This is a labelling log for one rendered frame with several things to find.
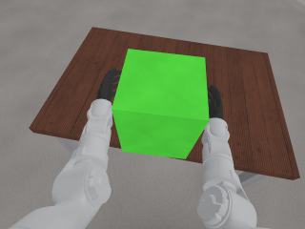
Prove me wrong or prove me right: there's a table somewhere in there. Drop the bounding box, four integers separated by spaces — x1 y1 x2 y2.
29 27 300 188

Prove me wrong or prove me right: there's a left robot upper arm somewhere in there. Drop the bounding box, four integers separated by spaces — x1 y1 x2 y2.
9 164 112 229

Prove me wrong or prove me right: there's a robot right hand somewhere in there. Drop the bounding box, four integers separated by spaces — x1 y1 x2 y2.
207 84 224 119

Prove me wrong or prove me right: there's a right robot upper arm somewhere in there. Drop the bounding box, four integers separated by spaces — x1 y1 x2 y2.
196 185 271 229

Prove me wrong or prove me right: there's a carton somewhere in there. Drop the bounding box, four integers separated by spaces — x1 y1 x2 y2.
112 49 210 159

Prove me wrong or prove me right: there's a left robot forearm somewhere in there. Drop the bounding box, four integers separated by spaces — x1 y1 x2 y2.
51 98 113 198

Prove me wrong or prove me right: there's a right robot forearm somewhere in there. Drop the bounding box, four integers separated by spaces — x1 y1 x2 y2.
201 117 249 200

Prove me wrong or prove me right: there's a robot left hand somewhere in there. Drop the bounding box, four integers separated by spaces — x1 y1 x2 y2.
96 68 122 102

